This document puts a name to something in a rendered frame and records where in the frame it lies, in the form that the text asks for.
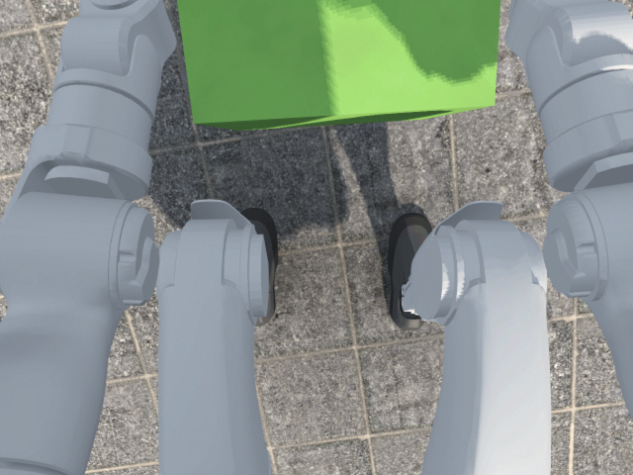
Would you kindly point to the robot right forearm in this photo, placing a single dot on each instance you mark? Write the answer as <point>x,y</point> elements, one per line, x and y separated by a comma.
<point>578,62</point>

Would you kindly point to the robot left upper arm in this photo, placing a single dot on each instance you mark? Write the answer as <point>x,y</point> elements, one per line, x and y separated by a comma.
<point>69,267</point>

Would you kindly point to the right robot foot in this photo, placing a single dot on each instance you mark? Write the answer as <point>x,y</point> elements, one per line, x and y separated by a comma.
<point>408,233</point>

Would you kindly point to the robot right upper arm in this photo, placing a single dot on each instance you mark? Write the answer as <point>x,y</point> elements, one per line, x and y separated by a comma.
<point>588,253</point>

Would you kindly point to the carton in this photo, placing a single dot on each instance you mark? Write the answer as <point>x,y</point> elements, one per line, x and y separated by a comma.
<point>271,64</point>

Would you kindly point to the robot left forearm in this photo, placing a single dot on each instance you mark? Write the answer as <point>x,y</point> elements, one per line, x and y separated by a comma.
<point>95,141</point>

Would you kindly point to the robot right shin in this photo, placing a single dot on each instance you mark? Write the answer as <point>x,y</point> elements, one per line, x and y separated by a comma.
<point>478,210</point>

